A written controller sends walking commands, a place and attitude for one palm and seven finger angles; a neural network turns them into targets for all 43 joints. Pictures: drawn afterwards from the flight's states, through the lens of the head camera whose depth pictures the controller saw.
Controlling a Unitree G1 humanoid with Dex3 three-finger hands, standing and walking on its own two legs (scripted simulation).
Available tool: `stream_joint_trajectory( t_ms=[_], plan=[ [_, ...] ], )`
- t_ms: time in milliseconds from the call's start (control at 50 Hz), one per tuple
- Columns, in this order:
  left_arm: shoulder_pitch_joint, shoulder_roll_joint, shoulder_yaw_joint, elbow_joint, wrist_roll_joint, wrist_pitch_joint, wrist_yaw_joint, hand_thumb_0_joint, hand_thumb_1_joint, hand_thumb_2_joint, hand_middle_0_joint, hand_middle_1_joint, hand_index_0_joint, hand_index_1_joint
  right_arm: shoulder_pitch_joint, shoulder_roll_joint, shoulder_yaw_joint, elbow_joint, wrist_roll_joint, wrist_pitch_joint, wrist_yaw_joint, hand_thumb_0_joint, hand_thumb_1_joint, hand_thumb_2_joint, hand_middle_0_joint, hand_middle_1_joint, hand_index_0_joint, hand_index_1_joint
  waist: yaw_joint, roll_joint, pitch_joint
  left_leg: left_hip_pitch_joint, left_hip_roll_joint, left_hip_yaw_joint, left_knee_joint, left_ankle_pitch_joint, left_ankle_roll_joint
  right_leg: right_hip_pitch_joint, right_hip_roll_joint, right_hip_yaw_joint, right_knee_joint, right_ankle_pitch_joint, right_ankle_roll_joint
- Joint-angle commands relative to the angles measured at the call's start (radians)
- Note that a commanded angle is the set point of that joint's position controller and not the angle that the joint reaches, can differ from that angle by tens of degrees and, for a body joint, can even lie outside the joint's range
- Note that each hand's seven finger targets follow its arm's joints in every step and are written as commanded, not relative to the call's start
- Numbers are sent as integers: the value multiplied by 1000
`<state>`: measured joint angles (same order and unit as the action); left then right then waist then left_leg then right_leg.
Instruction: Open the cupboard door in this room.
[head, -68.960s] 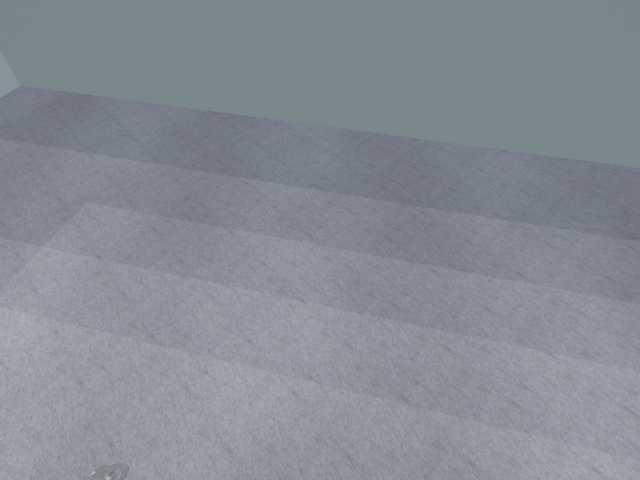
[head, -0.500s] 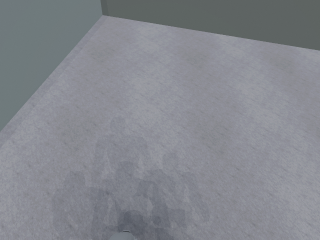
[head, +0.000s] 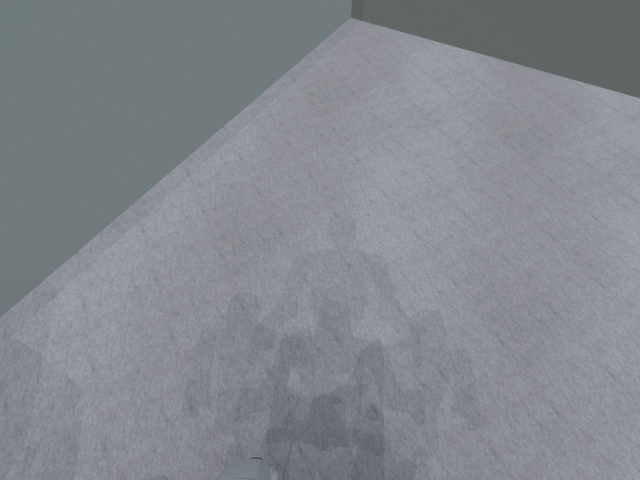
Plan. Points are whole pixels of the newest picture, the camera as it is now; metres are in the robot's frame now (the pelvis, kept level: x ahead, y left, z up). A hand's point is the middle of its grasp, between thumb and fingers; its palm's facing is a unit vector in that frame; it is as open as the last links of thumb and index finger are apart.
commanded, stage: turn to face it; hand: left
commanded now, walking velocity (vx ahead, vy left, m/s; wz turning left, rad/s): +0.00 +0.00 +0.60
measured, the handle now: out of the picture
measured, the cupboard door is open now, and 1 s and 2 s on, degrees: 42 42 42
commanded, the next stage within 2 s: none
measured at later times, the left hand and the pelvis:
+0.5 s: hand out of the picture +0.06 +0.19 -0.15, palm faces +0.30 -0.90 -0.30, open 7.4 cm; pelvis +0.04 -0.04 -0.01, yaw +18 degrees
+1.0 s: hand out of the picture +0.01 +0.19 -0.16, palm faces +0.58 -0.76 -0.28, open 7.4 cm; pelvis +0.05 -0.05 -0.01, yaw +36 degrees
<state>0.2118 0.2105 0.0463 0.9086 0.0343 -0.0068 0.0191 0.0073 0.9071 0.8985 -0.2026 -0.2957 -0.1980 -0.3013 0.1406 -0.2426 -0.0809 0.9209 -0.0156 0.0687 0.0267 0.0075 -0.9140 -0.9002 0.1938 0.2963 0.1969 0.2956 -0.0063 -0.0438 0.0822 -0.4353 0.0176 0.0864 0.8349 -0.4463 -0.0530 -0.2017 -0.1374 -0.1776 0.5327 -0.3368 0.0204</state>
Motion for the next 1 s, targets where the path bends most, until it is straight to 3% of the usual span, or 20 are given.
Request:
stream_joint_trajectory(
  t_ms=[0,20,40,60,80,160,320,340,360,380,440,480,580,660,680,700,720,820,900,980],
  plan=[
    [65,233,64,-44,-12,-11,6,0,900,900,-200,-300,-200,-300,-14,-61,6,-95,4,-42,1,0,-900,-900,200,300,200,300,7,-162,-162,109,-37,68,-282,152,18,171,-189,47,70,837,-60],
    [47,228,60,-52,-18,-8,2,0,900,900,-200,-300,-200,-300,44,-99,-5,-81,-1,-45,1,0,-900,-900,200,300,200,300,-28,-113,-189,258,-11,45,-379,296,33,74,-176,18,183,744,-22],
    [40,180,55,-85,-25,-1,-3,0,900,900,-200,-300,-200,-300,116,-208,-32,-73,-12,-53,-4,0,-900,-900,200,300,200,300,-70,132,-250,470,200,-217,-394,612,131,-178,-87,-19,381,340,40],
    [-15,119,31,-135,-26,3,-5,0,900,900,-200,-300,-200,-300,197,-301,-54,-59,-7,-51,-12,0,-900,-900,200,300,200,300,-110,367,-266,535,437,-512,-414,1058,306,-385,25,38,593,-350,82],
    [-66,146,35,-146,-14,22,5,0,900,900,-200,-300,-200,-300,223,-296,-51,-39,-4,-48,-21,0,-900,-900,200,300,200,300,-113,202,-263,498,441,-476,-407,914,326,-419,17,153,665,-334,66],
    [-44,121,42,-89,-17,36,-10,0,900,900,-200,-300,-200,-300,28,-207,-25,-88,-10,-55,-40,0,-900,-900,200,300,200,300,-18,217,-133,255,239,-295,-460,586,209,-346,31,177,593,-114,69],
    [75,121,44,-75,-20,22,-10,0,900,900,-200,-300,-200,-300,-51,-207,-40,-114,-8,-35,-29,0,-900,-900,200,300,200,300,44,169,-123,40,159,-343,-396,322,164,22,128,114,46,38,46],
    [119,156,55,-71,-14,11,-4,0,900,900,-200,-300,-200,-300,-62,-170,-36,-126,0,-34,-26,0,-900,-900,200,300,200,300,69,71,-133,-43,88,-302,-292,222,117,129,59,176,-125,66,31],
    [134,252,74,-77,3,-2,6,0,900,900,-200,-300,-200,-300,-41,-94,-27,-143,9,-35,-19,0,-900,-900,200,300,200,300,73,-223,-131,-209,-64,-138,-42,-34,29,199,-218,497,-274,52,-66],
    [106,284,67,-94,-2,3,8,0,900,900,-200,-300,-200,-300,-60,-105,-28,-155,1,-36,-13,0,-900,-900,200,300,200,300,78,-262,-115,-184,-66,-119,220,-191,21,76,-366,569,-296,125,-167],
    [-41,171,45,-124,-7,2,18,0,900,900,-200,-300,-200,-300,-31,-95,-28,-102,-3,-14,-2,0,-900,-900,200,300,200,300,-7,-195,-61,-160,24,-132,440,-24,5,-29,-227,327,-228,245,-150],
    [-25,156,39,-118,-6,-7,17,0,900,900,-200,-300,-200,-300,-36,-61,-12,-95,2,-16,4,0,-900,-900,200,300,200,300,-2,-175,-83,-127,20,-77,289,-22,-14,50,-185,194,-171,502,-129],
    [78,215,61,-71,-4,-7,16,0,900,900,-200,-300,-200,-300,-89,-29,9,-103,10,-29,8,0,-900,-900,200,300,200,300,54,-175,-136,-27,-8,16,-56,-30,-6,200,-216,130,-76,741,-129],
    [49,216,68,-71,-18,1,5,0,900,900,-200,-300,-200,-300,22,-81,-3,-80,3,-40,3,0,-900,-900,200,300,200,300,-16,-96,-166,247,-10,24,-384,235,27,55,-193,43,98,588,-40],
    [46,173,63,-94,-25,8,0,0,900,900,-200,-300,-200,-300,86,-175,-28,-70,-6,-49,-2,0,-900,-900,200,300,200,300,-51,121,-215,432,170,-194,-430,469,106,-154,-117,-8,282,294,22],
    [-8,105,37,-142,-27,12,-5,0,900,900,-200,-300,-200,-300,159,-275,-53,-61,-10,-46,-11,0,-900,-900,200,300,200,300,-95,376,-213,500,420,-508,-460,872,275,-393,10,16,499,-343,80],
    [-85,134,35,-167,-13,27,4,0,900,900,-200,-300,-200,-300,203,-268,-50,-43,-8,-41,-19,0,-900,-900,200,300,200,300,-109,221,-188,445,431,-484,-439,774,315,-412,8,126,594,-334,64],
    [-37,110,45,-94,-18,37,-11,0,900,900,-200,-300,-200,-300,13,-192,-26,-88,-10,-53,-40,0,-900,-900,200,300,200,300,-5,204,-128,264,222,-296,-472,550,209,-321,37,169,541,-105,64],
    [-42,101,40,-98,-22,36,-11,0,900,900,-200,-300,-200,-300,10,-201,-32,-87,-15,-44,-33,0,-900,-900,200,300,200,300,-11,194,-105,174,198,-343,-482,408,202,-183,90,135,298,-109,53],
    [88,134,53,-76,-20,17,-4,0,900,900,-200,-300,-200,-300,-51,-181,-39,-114,-3,-32,-27,0,-900,-900,200,300,200,300,54,147,-120,-5,113,-342,-360,261,135,108,97,135,-74,67,35]
  ],
)
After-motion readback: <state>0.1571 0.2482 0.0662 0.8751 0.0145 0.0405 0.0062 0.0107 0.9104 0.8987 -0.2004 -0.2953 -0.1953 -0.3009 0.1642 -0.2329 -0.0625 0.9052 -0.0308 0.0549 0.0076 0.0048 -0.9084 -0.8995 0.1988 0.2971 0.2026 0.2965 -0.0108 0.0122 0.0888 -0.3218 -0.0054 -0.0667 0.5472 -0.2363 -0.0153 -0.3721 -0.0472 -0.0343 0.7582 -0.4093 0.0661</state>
